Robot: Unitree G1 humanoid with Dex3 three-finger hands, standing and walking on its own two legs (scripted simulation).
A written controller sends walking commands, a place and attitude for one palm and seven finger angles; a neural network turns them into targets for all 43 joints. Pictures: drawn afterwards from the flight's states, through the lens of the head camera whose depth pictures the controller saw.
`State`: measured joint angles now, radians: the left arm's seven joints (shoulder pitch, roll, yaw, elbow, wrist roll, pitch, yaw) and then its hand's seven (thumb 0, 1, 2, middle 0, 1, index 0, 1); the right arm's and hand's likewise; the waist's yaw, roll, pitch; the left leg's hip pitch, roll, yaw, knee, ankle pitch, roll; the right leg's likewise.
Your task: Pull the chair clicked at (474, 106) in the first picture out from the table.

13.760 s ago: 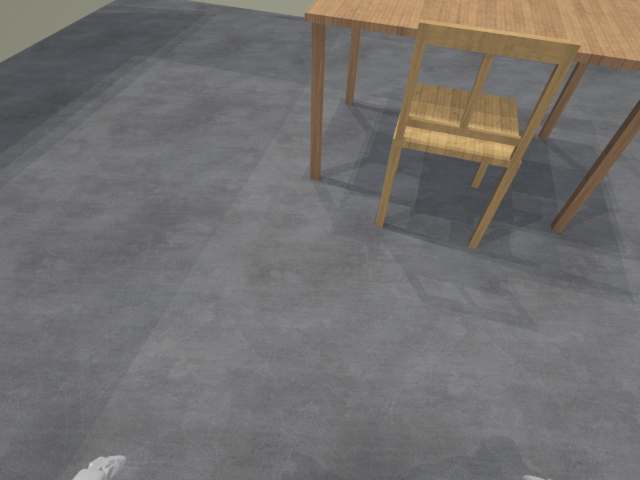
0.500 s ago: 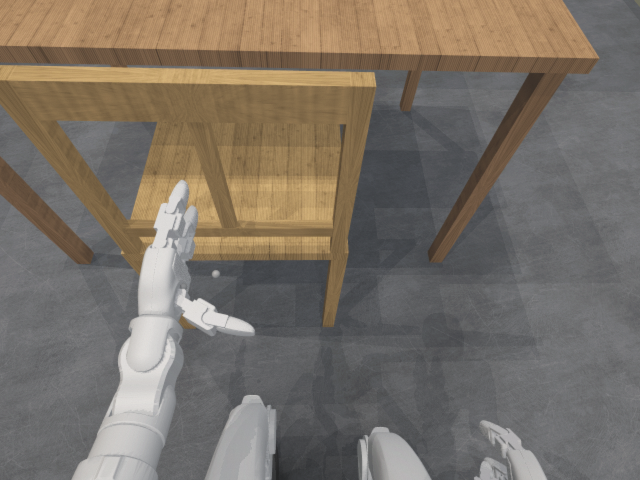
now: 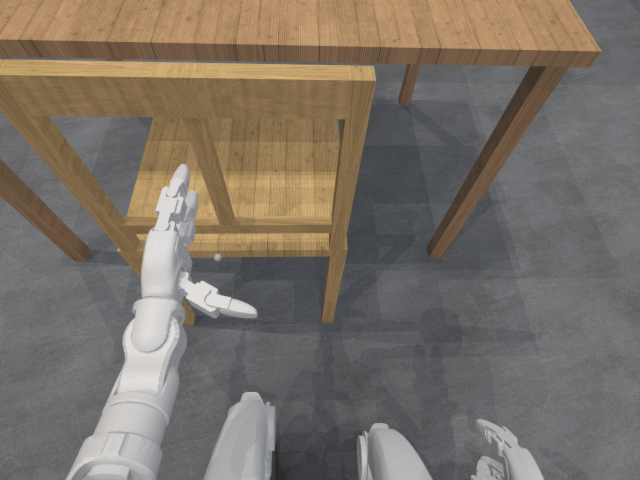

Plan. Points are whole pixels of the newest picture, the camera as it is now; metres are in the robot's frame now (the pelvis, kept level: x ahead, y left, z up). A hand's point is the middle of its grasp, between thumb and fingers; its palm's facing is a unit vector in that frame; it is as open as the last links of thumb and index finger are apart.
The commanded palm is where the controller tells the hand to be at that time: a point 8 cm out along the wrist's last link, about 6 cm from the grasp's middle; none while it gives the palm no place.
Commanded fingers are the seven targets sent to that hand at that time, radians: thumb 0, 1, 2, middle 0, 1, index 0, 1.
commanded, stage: push the fingers through the gap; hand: left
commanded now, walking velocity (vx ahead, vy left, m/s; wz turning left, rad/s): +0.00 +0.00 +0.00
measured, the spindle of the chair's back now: (213, 175) +0.52 +0.17 +0.01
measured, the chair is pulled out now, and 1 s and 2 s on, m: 0.00 0.00 0.00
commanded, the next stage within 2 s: hook a spindle and tug to test in 1.40 s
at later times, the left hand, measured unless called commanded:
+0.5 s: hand (219, 215) +0.43 +0.14 +0.03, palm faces +0.03 -1.00 -0.03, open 16.9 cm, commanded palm +0.41 +0.18 +0.03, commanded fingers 0.00 -0.50 0.30 -0.06 -0.08 -0.06 -0.08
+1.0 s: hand (224, 187) +0.48 +0.14 +0.03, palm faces +0.05 -1.00 -0.03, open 16.9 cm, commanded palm +0.46 +0.18 +0.03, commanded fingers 0.00 -0.50 0.30 -0.06 -0.08 -0.06 -0.08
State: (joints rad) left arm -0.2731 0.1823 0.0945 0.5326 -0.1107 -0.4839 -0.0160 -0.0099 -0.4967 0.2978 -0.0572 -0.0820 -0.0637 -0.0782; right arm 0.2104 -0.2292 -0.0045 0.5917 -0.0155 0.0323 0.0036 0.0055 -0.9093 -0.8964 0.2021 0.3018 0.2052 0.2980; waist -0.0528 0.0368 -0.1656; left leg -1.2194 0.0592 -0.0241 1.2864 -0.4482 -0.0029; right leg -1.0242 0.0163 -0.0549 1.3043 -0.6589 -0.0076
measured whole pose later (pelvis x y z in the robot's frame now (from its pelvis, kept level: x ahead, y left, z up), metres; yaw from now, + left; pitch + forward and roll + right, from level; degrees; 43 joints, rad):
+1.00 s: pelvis +0.00 +0.01 -0.01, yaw -1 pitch +26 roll -4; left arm -0.72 0.29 0.27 0.97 -0.06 -0.50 -0.03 -0.01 -0.50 0.30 -0.06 -0.08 -0.06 -0.08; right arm 0.29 -0.24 -0.01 0.64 -0.04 0.10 0.03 0.00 -0.91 -0.90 0.20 0.30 0.21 0.30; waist -0.13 0.05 -0.16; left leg -1.31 0.07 -0.02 1.31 -0.45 0.01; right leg -1.12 0.03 -0.05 1.32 -0.65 0.00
